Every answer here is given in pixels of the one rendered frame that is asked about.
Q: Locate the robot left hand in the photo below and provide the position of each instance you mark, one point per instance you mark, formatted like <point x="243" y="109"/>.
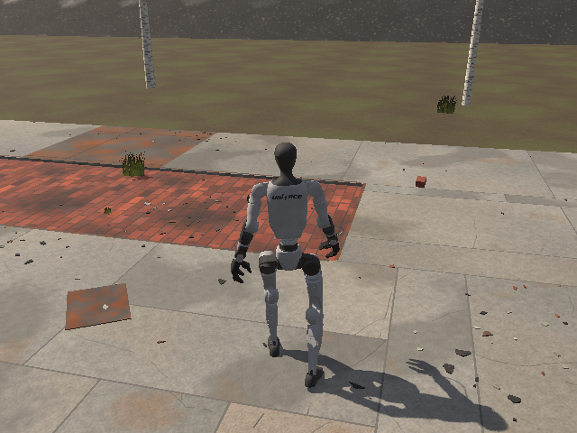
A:
<point x="235" y="269"/>

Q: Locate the robot right shin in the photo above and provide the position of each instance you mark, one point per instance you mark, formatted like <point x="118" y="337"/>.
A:
<point x="314" y="340"/>

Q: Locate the robot left upper arm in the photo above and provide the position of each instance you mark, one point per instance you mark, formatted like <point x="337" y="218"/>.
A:
<point x="254" y="206"/>

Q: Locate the humanoid robot head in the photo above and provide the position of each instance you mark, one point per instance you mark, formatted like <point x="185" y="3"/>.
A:
<point x="285" y="156"/>

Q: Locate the robot right upper arm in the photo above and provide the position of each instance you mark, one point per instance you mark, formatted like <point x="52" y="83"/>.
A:
<point x="314" y="189"/>

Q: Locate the right robot forearm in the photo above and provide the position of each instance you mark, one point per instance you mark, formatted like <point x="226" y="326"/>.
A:
<point x="330" y="233"/>

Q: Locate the robot right hand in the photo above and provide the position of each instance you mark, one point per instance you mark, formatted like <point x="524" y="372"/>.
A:
<point x="326" y="245"/>

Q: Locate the left robot forearm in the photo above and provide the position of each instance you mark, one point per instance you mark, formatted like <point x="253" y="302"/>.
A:
<point x="243" y="244"/>

